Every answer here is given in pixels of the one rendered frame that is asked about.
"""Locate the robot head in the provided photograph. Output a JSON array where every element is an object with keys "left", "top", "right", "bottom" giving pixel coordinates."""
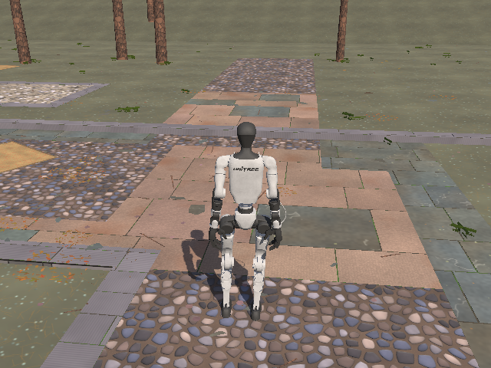
[{"left": 233, "top": 122, "right": 259, "bottom": 159}]

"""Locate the robot right forearm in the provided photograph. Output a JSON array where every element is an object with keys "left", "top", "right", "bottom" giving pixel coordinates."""
[{"left": 269, "top": 189, "right": 282, "bottom": 228}]

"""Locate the left robot upper arm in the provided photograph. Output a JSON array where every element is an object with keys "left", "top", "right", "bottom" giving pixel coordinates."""
[{"left": 214, "top": 155, "right": 230, "bottom": 199}]

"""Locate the robot left hand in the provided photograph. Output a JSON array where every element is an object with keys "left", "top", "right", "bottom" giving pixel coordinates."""
[{"left": 209, "top": 227, "right": 227, "bottom": 250}]

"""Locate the robot left forearm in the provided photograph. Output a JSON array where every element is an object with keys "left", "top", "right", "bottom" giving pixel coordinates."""
[{"left": 209, "top": 188, "right": 222, "bottom": 228}]

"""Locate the right robot upper arm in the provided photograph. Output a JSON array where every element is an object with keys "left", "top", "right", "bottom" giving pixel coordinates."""
[{"left": 262, "top": 156, "right": 278, "bottom": 199}]

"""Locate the robot right hand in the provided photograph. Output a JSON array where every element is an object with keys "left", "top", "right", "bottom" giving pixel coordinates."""
[{"left": 264, "top": 227, "right": 282, "bottom": 251}]

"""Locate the left robot thigh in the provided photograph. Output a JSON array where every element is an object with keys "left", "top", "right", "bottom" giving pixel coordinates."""
[{"left": 219, "top": 214, "right": 235, "bottom": 270}]

